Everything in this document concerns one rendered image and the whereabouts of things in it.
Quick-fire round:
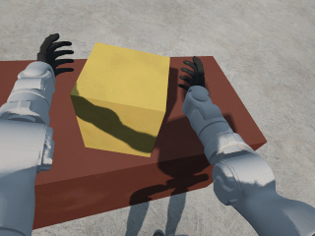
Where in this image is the left robot upper arm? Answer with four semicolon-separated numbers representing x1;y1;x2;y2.
0;119;55;236

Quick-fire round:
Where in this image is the left robot forearm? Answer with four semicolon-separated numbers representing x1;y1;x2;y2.
0;61;56;127

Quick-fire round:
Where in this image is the robot left hand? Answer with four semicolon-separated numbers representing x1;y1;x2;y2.
36;33;74;78

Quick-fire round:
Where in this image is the right robot forearm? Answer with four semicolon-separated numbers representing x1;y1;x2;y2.
181;86;276;186

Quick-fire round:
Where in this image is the pedestal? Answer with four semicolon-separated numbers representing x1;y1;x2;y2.
0;56;267;230

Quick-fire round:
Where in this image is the right robot upper arm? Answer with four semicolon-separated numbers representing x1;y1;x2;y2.
212;153;315;236

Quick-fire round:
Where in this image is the carton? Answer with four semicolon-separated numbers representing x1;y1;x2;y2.
70;42;170;157

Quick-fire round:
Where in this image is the robot right hand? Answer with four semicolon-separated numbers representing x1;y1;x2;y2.
178;56;205;91

